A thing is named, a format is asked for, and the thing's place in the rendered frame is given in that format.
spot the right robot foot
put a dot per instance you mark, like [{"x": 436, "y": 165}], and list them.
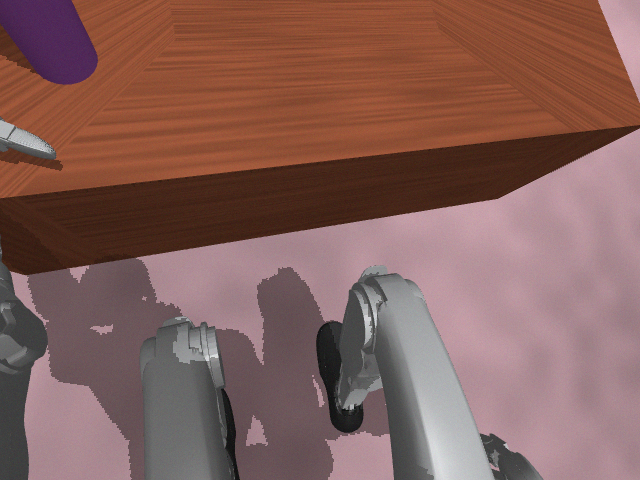
[{"x": 329, "y": 361}]

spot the left robot arm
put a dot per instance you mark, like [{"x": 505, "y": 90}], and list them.
[{"x": 23, "y": 339}]

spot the bottle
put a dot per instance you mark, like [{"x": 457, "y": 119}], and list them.
[{"x": 52, "y": 37}]

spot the left robot foot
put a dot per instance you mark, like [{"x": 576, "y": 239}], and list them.
[{"x": 231, "y": 435}]

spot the right robot hand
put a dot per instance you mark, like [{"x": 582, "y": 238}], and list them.
[{"x": 512, "y": 466}]

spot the left robot hand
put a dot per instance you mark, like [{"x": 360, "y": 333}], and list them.
[{"x": 24, "y": 141}]

